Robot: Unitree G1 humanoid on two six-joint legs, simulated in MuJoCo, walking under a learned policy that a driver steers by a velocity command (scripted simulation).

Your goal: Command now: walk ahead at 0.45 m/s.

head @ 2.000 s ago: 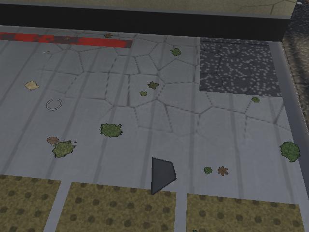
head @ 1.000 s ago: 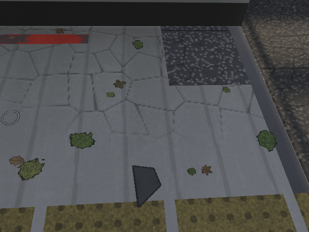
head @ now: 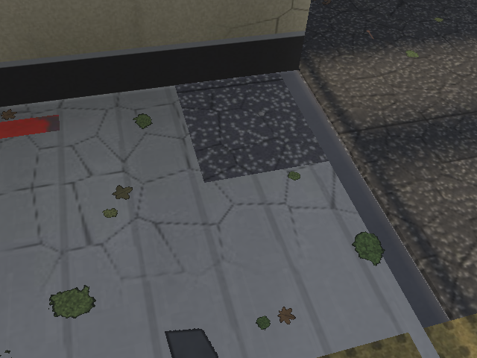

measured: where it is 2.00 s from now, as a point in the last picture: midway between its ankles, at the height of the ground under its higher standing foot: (179, 191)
